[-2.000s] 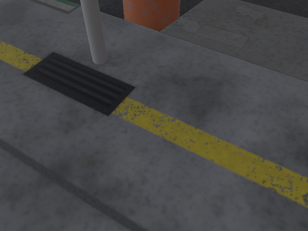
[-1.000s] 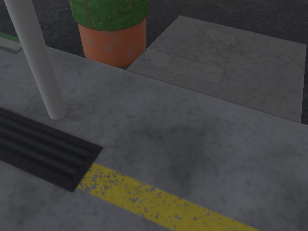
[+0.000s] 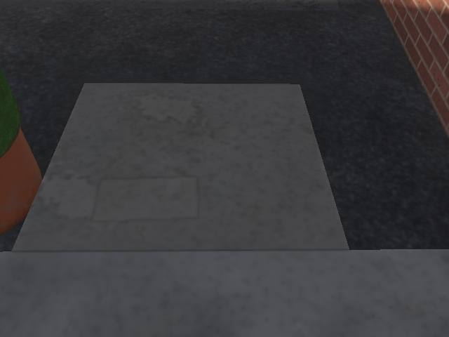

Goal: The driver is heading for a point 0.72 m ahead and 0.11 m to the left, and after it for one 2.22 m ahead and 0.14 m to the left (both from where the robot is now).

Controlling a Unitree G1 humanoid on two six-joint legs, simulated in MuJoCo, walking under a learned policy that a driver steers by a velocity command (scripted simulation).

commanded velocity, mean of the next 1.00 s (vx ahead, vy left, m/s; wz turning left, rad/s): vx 0.50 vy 0.00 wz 0.17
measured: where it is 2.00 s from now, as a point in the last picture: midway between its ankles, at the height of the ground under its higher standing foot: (205, 268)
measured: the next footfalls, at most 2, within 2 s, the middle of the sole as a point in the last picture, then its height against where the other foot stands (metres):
right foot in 0.40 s outside the picture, level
left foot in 0.98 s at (186, 282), level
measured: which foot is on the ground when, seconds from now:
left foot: down 0.00-0.42, up 0.44-0.96, down 0.98-1.00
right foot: up 0.00-0.38, down 0.40-0.96, up 0.98-1.00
